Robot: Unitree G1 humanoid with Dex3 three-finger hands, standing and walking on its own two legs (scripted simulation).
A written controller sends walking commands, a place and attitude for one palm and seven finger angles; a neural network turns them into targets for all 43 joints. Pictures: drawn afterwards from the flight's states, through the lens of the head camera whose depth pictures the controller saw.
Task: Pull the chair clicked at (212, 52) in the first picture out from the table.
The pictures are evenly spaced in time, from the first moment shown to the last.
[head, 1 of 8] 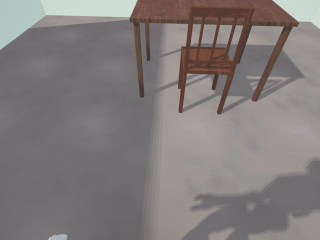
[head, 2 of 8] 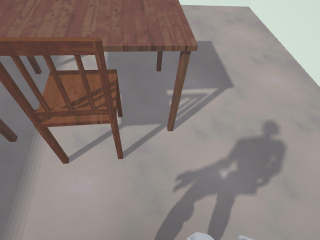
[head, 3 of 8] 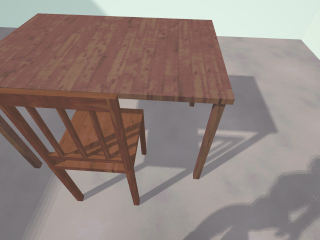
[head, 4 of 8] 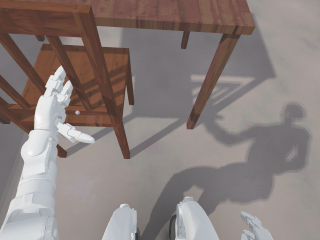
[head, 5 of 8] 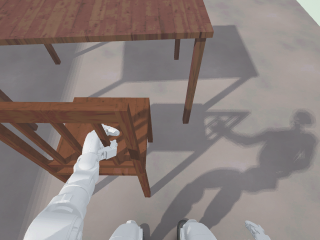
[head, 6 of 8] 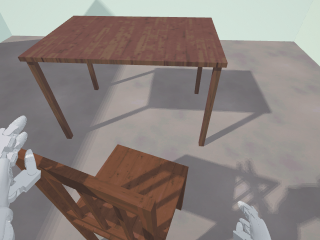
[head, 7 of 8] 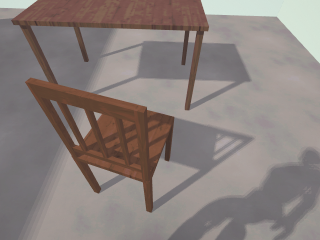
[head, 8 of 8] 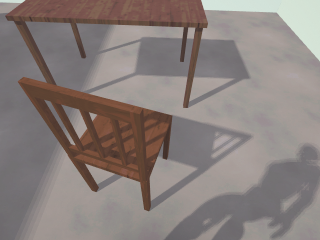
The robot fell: no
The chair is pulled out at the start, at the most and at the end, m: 0.00 0.62 0.62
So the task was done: yes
